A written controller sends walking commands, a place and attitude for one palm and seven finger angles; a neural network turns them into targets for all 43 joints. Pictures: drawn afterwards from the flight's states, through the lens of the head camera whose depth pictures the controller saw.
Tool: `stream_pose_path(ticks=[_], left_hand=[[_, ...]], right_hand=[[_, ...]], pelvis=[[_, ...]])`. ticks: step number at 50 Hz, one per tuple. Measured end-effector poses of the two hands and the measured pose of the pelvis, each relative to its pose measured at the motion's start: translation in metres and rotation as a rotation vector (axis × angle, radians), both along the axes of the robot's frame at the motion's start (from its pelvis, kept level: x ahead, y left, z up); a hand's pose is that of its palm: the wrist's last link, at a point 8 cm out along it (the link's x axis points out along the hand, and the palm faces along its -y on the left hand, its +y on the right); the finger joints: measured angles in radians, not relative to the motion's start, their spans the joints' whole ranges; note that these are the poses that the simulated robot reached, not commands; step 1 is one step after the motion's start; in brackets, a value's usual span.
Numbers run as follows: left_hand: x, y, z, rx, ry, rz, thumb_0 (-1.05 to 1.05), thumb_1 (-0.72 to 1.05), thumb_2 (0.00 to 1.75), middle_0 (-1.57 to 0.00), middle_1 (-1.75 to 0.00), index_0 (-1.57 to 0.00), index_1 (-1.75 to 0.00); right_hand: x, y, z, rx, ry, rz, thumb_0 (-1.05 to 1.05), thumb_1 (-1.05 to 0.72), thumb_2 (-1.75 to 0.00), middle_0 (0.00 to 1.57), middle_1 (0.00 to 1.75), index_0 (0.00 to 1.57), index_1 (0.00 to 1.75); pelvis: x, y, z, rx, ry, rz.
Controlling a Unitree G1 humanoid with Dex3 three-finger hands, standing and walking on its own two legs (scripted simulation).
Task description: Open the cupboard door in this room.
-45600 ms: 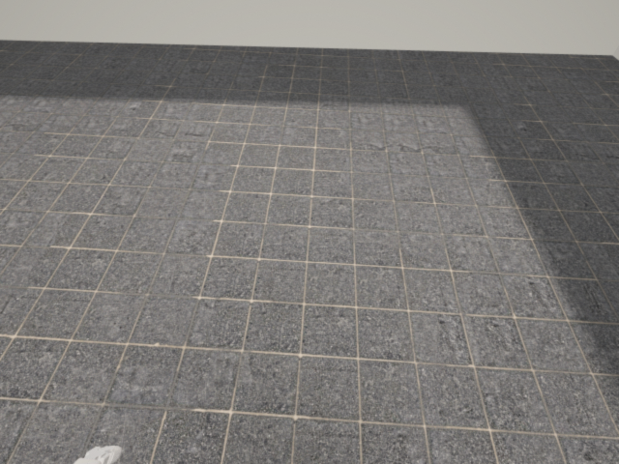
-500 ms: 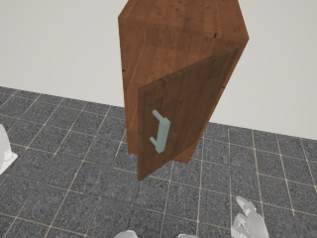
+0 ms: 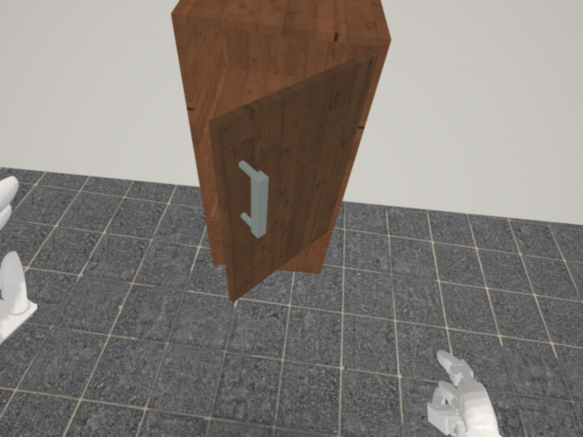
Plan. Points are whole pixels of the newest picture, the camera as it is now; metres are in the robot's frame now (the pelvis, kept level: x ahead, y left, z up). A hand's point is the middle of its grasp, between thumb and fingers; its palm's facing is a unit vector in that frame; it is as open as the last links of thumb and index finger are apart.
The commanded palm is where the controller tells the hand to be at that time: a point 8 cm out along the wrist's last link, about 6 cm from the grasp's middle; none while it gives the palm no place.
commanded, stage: stop stepping back and stand still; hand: left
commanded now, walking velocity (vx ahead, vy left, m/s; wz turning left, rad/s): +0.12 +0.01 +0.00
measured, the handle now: (252, 200) +0.51 +0.10 -0.02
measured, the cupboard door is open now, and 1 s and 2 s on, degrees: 46 46 46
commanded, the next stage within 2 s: let the arm hang, fingers relaxed in 0.56 s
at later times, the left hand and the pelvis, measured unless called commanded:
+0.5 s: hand out of the picture +0.11 +0.27 +0.16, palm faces +0.48 -0.73 -0.48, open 7.4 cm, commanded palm +0.05 +0.30 +0.18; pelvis -0.07 -0.01 -0.01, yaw +2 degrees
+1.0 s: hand out of the picture -0.06 +0.16 -0.17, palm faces +0.18 -0.97 -0.19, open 6.8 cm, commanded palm none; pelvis -0.09 -0.02 +0.00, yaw +8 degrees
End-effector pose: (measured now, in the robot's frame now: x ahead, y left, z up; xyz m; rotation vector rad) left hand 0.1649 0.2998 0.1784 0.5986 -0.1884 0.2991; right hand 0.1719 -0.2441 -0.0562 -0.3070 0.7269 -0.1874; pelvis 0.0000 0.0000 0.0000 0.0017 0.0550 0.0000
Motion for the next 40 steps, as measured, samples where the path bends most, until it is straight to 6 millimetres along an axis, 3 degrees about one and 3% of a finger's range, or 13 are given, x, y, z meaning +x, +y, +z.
stream_pose_path(ticks=[6, 11, 16, 23, 29, 33, 34, 36, 38, 40], left_hand=[[-0.039, -0.006, 0.003, -0.004, -0.006, 0.038, 0.01, 0.89, 0.90, -0.22, -0.30, -0.21, -0.31], [-0.075, -0.010, 0.009, -0.022, -0.049, 0.065, 0.01, 0.89, 0.90, -0.22, -0.30, -0.21, -0.31], [-0.087, 0.001, 0.002, -0.078, -0.132, 0.126, 0.01, 0.89, 0.90, -0.22, -0.30, -0.21, -0.31], [-0.093, 0.004, 0.001, -0.029, -0.115, 0.139, 0.01, 0.89, 0.90, -0.21, -0.30, -0.21, -0.31], [-0.099, -0.008, 0.006, -0.020, -0.113, 0.108, 0.01, 0.89, 0.90, -0.21, -0.30, -0.21, -0.31], [-0.100, -0.004, 0.004, -0.041, -0.113, 0.116, 0.01, 0.89, 0.90, -0.22, -0.30, -0.21, -0.31], [-0.097, 0.000, -0.004, -0.034, -0.089, 0.113, 0.01, 0.89, 0.90, -0.22, -0.30, -0.21, -0.31], [-0.085, 0.010, -0.049, -0.105, 0.081, 0.146, 0.00, 0.90, 0.90, -0.21, -0.30, -0.21, -0.31], [-0.080, 0.013, -0.114, -0.240, 0.325, 0.214, 0.00, 0.90, 0.90, -0.21, -0.30, -0.20, -0.30], [-0.090, 0.000, -0.180, -0.366, 0.578, 0.266, 0.00, 0.91, 0.90, -0.20, -0.30, -0.20, -0.30]], right_hand=[[-0.046, -0.006, -0.001, 0.019, -0.042, 0.017, 0.01, -0.90, -0.89, 0.20, 0.30, 0.20, 0.30], [-0.082, -0.008, -0.011, 0.039, 0.020, 0.004, 0.01, -0.90, -0.89, 0.20, 0.30, 0.20, 0.30], [-0.108, -0.006, -0.020, 0.018, 0.056, 0.000, 0.01, -0.90, -0.89, 0.20, 0.30, 0.20, 0.30], [-0.118, 0.011, -0.029, 0.078, 0.017, 0.002, 0.01, -0.90, -0.89, 0.20, 0.30, 0.20, 0.30], [-0.111, 0.017, -0.035, 0.116, 0.042, 0.052, 0.01, -0.90, -0.89, 0.20, 0.30, 0.20, 0.30], [-0.102, 0.014, -0.029, 0.085, 0.041, 0.064, 0.01, -0.90, -0.89, 0.20, 0.30, 0.20, 0.30], [-0.099, 0.013, -0.032, 0.083, 0.030, 0.081, 0.01, -0.90, -0.89, 0.20, 0.30, 0.20, 0.30], [-0.095, 0.010, -0.044, 0.089, 0.071, 0.102, 0.01, -0.90, -0.89, 0.20, 0.30, 0.20, 0.30], [-0.096, 0.009, -0.056, 0.091, 0.130, 0.117, 0.01, -0.90, -0.89, 0.20, 0.30, 0.20, 0.30], [-0.102, 0.009, -0.064, 0.098, 0.177, 0.126, 0.01, -0.90, -0.89, 0.20, 0.30, 0.20, 0.30]], pelvis=[[-0.035, -0.006, 0.001, 0.008, -0.049, 0.012], [-0.052, -0.010, 0.003, -0.007, -0.056, 0.011], [-0.062, -0.006, 0.000, -0.009, -0.053, 0.036], [-0.074, -0.006, -0.005, 0.016, -0.082, 0.043], [-0.075, -0.011, -0.005, -0.006, -0.078, 0.052], [-0.071, -0.007, -0.003, -0.006, -0.076, 0.059], [-0.071, -0.004, -0.006, -0.018, -0.065, 0.069], [-0.074, 0.000, -0.011, -0.005, -0.051, 0.092], [-0.077, 0.001, -0.013, 0.014, -0.044, 0.110], [-0.079, -0.003, -0.013, 0.030, -0.049, 0.120]])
